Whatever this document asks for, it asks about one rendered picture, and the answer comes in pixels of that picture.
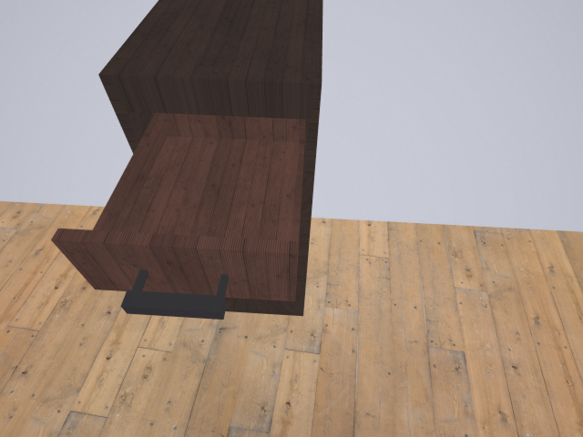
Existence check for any handle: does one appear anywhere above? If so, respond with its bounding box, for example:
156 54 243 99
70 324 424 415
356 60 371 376
121 269 229 320

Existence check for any drawer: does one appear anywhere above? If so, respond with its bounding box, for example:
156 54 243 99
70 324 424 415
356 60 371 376
51 113 306 301

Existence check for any cabinet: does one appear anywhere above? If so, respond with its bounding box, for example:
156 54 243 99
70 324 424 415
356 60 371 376
98 0 323 316

